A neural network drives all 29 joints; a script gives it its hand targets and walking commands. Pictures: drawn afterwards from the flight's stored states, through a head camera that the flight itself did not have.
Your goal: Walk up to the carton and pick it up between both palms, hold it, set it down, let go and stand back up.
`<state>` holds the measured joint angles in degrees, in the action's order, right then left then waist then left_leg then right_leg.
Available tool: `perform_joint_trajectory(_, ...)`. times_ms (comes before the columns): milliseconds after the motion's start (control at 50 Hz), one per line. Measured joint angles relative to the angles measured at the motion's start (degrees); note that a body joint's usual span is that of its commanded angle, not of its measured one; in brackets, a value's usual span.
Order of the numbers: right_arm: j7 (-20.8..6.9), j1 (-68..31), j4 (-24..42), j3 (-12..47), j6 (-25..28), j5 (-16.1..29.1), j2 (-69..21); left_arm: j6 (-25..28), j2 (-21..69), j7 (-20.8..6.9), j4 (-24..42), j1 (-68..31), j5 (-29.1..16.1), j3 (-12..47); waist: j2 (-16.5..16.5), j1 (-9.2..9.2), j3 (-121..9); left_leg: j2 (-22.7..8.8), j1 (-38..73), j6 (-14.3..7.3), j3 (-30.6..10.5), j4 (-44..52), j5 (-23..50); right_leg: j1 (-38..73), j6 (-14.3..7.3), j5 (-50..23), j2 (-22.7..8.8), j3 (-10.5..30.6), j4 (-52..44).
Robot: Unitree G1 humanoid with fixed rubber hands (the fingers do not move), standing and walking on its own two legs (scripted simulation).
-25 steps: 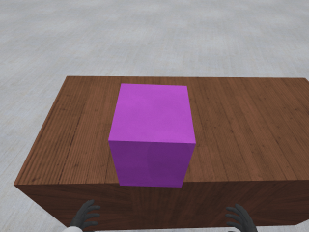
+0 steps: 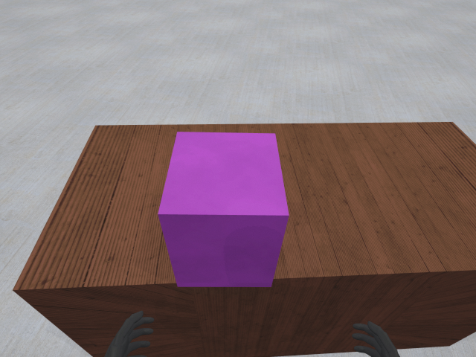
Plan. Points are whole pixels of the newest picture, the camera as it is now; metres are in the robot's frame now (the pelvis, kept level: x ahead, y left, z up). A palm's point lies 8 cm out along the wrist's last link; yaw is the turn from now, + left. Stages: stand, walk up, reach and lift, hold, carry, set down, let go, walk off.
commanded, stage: let go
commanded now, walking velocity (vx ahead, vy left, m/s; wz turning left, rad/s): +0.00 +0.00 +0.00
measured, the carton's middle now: (225, 211) +0.42 +0.05 +0.00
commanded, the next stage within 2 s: stand in 0.44 s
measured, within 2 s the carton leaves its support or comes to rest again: neither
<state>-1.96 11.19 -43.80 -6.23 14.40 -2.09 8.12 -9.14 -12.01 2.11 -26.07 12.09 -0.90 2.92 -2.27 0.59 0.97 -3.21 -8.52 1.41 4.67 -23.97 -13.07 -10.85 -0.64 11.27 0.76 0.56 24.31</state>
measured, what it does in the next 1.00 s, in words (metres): stands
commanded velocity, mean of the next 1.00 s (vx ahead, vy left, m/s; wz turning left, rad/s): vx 0.00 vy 0.00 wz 0.00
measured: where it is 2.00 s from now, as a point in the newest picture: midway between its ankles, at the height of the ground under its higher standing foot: outside the picture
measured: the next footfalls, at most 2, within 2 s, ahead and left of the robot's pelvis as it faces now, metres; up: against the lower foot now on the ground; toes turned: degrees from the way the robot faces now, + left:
none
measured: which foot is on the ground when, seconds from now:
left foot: down 0.00-1.00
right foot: down 0.00-1.00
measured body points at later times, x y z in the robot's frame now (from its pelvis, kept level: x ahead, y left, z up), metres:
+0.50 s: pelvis +0.02 -0.01 +0.00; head +0.02 +0.00 +0.45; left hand +0.19 +0.21 -0.08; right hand +0.18 -0.24 -0.08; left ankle +0.00 +0.13 -0.74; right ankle +0.02 -0.11 -0.74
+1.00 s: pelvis +0.01 +0.01 -0.01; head +0.00 +0.03 +0.44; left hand +0.06 +0.25 -0.15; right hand +0.02 -0.23 -0.15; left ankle +0.00 +0.13 -0.74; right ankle +0.02 -0.11 -0.74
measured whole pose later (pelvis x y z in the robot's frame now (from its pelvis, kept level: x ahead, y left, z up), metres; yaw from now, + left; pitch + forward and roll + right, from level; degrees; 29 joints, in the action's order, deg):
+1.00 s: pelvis +0.01 +0.01 -0.01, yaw +2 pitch -2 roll -1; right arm 0.1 20.2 -58.2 -3.7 -0.9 -1.5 9.5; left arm 0.9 -10.3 1.5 -48.5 19.5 1.3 -2.0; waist -1.5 -0.1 -1.0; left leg -2.5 -11.7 0.4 3.0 -30.3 -17.0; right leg -12.5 0.2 14.9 -0.2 -0.9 28.9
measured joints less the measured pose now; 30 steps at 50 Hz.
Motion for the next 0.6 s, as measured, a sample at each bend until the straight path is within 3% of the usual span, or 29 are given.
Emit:
perform_joint_trajectory(200,-0.94,-0.51,-1.27,-1.54,-1.18,-0.82,-0.98,-0.94,-1.55,0.31,-0.63,0.41,-1.51,0.79,-0.24,-0.03,0.26,0.29,0.78,0.33,-0.61,-0.84,-0.88,0.22,-0.39,2.13,-0.33,-0.59,2.61)
perform_joint_trajectory(480,-1.18,0.18,-1.17,-0.1,4.11,0.79,0.49,3.71,-0.03,0.56,1.25,2.4,-0.64,0.47,0.09,-0.06,0.36,-0.47,1.67,1.04,-0.56,0.22,-1.71,1.01,-0.78,2.94,0.46,-0.6,1.57)
perform_joint_trajectory(540,-0.02,0.44,-1.12,1.72,-2.81,0.68,1.69,7.92,0.72,-1.32,-2.6,2.0,2.77,-1.15,0.9,-0.58,-1.21,-0.87,-1.14,0.93,-1.44,-2.77,-3.0,-0.65,-0.83,3.64,0.7,-1.42,2.81)
perform_joint_trajectory(600,0.67,1.33,-2.24,2.54,-10.9,0.36,2.15,9.84,1.02,-2.34,-6.23,2.67,3.15,-2.61,1.79,-0.83,-1.78,-0.81,-2.38,0.88,-2.18,-5.43,-4.59,-1.39,-0.85,4.98,0.54,-2.1,4.89)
